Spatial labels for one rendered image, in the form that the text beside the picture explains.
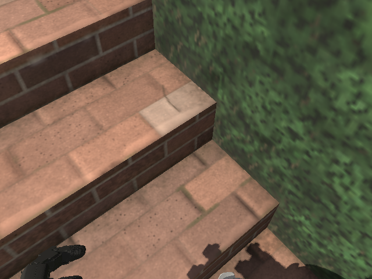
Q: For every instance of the robot left hand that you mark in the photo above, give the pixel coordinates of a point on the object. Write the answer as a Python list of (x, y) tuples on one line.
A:
[(51, 259)]

